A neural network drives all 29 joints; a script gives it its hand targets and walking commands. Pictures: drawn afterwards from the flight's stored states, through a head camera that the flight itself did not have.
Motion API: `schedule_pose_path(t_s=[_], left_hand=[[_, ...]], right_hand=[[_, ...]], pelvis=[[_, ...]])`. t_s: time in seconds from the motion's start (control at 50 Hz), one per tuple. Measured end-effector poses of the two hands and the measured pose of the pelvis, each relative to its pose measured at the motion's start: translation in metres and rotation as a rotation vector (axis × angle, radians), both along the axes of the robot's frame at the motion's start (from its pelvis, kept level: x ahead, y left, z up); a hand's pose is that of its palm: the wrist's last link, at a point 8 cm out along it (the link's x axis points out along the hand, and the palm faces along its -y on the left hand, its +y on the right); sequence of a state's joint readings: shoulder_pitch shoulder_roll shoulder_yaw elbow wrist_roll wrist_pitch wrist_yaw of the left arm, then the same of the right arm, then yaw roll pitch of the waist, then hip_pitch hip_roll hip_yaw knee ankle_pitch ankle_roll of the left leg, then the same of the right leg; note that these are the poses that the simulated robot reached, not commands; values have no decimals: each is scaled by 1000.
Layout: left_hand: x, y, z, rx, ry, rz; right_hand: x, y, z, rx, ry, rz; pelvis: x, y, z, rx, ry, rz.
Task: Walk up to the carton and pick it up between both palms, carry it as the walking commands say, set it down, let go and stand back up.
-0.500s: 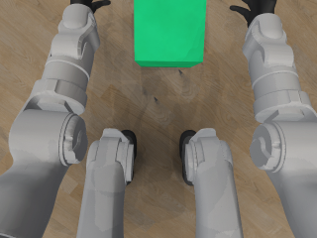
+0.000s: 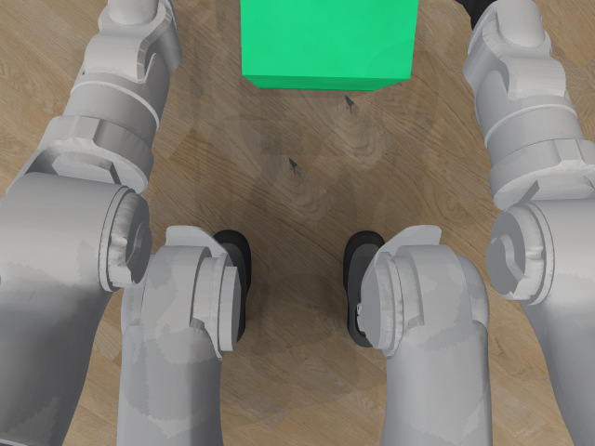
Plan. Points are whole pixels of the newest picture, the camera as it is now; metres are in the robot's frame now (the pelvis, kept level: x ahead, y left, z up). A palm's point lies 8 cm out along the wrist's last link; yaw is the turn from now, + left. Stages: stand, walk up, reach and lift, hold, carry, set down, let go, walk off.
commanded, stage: reach and lift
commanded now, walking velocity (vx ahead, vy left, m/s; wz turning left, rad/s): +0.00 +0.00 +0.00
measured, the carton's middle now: (322, 4) +0.55 -0.03 -0.27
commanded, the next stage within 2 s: none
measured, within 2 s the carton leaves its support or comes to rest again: leaves its support in 1.44 s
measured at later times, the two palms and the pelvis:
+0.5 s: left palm out of the picture +0.55 +0.12 -0.19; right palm out of the picture +0.53 -0.17 -0.19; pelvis -0.01 +0.00 +0.00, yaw +0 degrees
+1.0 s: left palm out of the picture +0.55 +0.11 -0.19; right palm out of the picture +0.54 -0.16 -0.19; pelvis +0.00 +0.00 -0.01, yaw +0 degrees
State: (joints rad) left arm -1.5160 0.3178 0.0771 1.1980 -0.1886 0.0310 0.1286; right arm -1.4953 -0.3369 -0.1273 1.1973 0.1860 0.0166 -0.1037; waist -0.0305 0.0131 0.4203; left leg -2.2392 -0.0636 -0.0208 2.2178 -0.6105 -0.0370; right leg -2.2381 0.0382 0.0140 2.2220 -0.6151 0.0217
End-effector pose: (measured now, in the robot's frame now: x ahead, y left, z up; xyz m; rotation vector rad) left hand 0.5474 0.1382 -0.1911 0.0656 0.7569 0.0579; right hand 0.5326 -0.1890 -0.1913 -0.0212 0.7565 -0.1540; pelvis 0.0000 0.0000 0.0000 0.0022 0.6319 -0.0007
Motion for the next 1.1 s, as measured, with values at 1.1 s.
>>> schedule_pose_path(t_s=[1.1], left_hand=[[6,-31,5,-47,28,-76]], right_hand=[[10,29,2,59,26,88]], pelvis=[[4,1,-13,-1,-57,-4]])
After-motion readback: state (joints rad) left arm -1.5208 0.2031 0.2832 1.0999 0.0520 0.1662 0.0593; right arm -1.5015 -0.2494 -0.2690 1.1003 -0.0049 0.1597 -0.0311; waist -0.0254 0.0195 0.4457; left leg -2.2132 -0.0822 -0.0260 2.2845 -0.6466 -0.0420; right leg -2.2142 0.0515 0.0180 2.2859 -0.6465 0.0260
